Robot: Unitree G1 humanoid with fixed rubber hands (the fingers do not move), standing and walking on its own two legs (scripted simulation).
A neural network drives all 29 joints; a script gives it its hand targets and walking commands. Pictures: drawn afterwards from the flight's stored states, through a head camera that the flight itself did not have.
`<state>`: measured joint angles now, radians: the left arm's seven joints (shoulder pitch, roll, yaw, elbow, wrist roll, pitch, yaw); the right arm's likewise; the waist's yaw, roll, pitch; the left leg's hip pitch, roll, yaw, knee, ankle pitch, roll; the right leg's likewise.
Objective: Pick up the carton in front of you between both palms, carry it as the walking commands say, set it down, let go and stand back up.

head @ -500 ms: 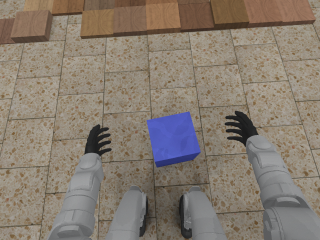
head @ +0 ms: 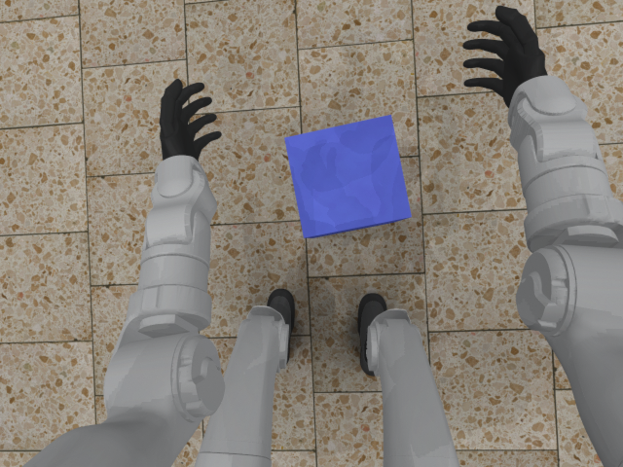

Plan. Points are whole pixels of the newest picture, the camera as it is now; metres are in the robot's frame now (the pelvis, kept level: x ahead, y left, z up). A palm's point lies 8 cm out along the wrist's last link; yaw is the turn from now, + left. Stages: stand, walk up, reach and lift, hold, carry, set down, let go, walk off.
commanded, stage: reach and lift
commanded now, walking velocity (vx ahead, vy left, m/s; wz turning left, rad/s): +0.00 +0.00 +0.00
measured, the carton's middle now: (346, 185) +0.47 -0.02 -0.52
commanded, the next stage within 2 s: none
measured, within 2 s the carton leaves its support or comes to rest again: leaves its support in 1.62 s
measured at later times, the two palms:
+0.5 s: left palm (236, 189) +0.44 +0.18 -0.34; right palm (450, 156) +0.50 -0.20 -0.35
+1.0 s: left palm (248, 187) +0.46 +0.18 -0.44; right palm (423, 166) +0.50 -0.18 -0.46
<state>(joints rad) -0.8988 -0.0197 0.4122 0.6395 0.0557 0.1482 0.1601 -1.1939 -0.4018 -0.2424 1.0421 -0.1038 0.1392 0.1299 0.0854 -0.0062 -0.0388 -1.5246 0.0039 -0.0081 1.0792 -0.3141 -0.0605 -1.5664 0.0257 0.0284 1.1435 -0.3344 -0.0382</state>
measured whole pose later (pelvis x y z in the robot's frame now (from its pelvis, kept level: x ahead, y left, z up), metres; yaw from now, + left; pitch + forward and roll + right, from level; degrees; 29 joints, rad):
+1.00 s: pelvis -0.05 +0.02 -0.28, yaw +4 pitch +37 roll +5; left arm -1.34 0.19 0.15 1.08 -0.30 0.02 0.21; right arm -1.47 -0.53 0.10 1.21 0.20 0.02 0.01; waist 0.05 0.09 0.34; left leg -2.25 -0.09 -0.01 2.13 -0.53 -0.10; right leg -2.29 -0.01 0.05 2.20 -0.56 -0.03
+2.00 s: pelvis -0.05 +0.03 -0.22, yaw -1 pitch +39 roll +4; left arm -1.02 -0.12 0.57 0.66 0.09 0.24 0.20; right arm -1.23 -0.23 -0.19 0.97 -0.11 0.30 0.01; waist 0.02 0.06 -0.03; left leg -2.12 -0.13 -0.05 1.98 -0.55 -0.10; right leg -2.17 0.10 0.08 2.00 -0.51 0.03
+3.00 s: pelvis +0.04 +0.03 +0.05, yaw -5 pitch +23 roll +0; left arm -0.43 -0.18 0.38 0.58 0.17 0.24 0.10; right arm -0.47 0.06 -0.29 0.65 -0.19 0.29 -0.02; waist 0.01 0.02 -0.21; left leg -0.99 -0.10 -0.13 1.03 -0.43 -0.03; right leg -1.01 0.09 0.12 1.03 -0.41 0.02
